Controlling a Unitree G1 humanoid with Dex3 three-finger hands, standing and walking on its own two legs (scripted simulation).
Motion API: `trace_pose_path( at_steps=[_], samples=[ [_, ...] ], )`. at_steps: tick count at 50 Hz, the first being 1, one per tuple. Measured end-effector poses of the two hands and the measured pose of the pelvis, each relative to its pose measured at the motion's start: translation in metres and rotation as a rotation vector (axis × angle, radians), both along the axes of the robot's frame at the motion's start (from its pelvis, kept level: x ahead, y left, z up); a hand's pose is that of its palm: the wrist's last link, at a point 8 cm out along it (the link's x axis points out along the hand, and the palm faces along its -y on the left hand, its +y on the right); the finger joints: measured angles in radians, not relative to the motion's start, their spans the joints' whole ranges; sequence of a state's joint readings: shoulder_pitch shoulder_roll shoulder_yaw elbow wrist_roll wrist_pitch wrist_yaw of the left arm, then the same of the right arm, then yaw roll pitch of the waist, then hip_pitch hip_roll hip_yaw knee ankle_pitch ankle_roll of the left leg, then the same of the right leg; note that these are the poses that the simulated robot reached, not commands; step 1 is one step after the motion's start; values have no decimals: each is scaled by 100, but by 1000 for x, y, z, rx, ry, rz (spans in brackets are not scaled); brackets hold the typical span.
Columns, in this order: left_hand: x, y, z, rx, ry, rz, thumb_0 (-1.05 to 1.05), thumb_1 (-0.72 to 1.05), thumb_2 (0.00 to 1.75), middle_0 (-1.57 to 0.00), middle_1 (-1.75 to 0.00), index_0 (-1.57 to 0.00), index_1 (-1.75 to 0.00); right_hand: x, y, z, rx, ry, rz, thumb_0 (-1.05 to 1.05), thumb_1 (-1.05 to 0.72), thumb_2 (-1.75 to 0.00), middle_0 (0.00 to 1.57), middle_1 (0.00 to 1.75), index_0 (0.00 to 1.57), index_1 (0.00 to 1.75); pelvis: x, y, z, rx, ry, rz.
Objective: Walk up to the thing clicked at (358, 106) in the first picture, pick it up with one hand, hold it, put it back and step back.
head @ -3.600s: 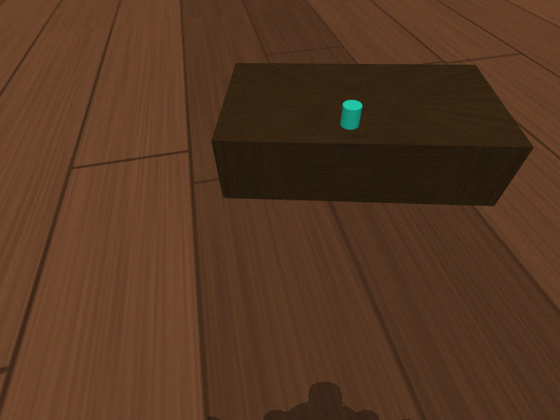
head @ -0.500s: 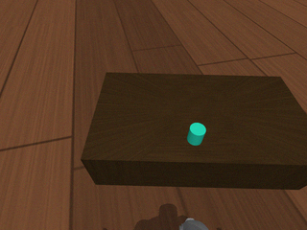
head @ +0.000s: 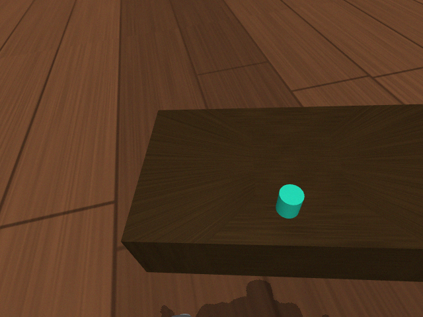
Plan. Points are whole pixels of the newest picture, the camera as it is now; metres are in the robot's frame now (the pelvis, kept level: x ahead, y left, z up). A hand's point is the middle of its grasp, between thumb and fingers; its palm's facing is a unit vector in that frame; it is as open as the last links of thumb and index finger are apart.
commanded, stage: walk up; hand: right
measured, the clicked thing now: (289, 201) +0.55 -0.22 -0.35
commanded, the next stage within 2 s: stand in 1.44 s
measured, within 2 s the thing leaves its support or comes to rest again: neither
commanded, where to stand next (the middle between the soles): +0.10 +0.01 m, yaw -1 degrees
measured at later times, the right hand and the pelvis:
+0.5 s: hand out of the picture +0.14 -0.22 -0.14, palm faces -0.06 +0.94 -0.32, open 7.4 cm; pelvis +0.02 +0.01 +0.01, yaw +0 degrees
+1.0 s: hand out of the picture +0.11 -0.24 -0.13, palm faces +0.00 +0.94 -0.35, open 7.4 cm; pelvis +0.03 +0.02 +0.02, yaw +0 degrees
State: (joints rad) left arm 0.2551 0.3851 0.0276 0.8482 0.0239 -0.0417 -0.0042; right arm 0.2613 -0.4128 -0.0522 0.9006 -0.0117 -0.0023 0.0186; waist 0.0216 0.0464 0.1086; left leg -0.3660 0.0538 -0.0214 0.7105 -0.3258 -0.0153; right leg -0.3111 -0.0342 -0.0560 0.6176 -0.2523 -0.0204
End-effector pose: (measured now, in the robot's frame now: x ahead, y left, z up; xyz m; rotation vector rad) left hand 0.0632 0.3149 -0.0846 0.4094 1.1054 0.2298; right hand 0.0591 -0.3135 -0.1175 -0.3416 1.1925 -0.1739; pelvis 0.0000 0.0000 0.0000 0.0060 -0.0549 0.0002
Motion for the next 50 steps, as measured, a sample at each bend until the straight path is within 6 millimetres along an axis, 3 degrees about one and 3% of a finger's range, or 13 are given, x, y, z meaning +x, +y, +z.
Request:
trace_pose_path(
  at_steps=[4,11,21,27,42,50],
  samples=[
    [9,11,-25,-48,15,30,0,90,90,-21,-30,-20,-30,1,12,5,-47,8,-9,1,-91,-90,20,30,20,30,3,12,-7,18,-7,1],
    [10,4,-42,-124,65,42,0,90,90,-21,-30,-20,-29,19,29,19,-47,-19,6,1,-90,-90,20,30,20,30,7,18,0,-17,-2,-4],
    [-6,1,-29,-115,132,92,0,90,90,-21,-30,-20,-30,68,43,19,15,-72,45,1,-90,-90,20,30,20,30,18,16,10,-19,6,6],
    [-2,4,-17,-85,146,106,0,90,90,-21,-30,-20,-30,82,43,16,39,-75,39,1,-90,-90,20,30,20,30,23,14,15,-15,10,7],
    [48,-2,-13,-103,83,61,0,90,90,-21,-30,-20,-29,57,34,20,13,10,-29,1,-90,-90,20,30,20,30,32,16,21,-11,11,1],
    [60,-6,-16,-120,77,38,0,90,90,-21,-30,-20,-30,42,32,22,0,32,-57,1,-90,-90,20,30,20,30,33,18,22,-9,11,-3]
  ],
)
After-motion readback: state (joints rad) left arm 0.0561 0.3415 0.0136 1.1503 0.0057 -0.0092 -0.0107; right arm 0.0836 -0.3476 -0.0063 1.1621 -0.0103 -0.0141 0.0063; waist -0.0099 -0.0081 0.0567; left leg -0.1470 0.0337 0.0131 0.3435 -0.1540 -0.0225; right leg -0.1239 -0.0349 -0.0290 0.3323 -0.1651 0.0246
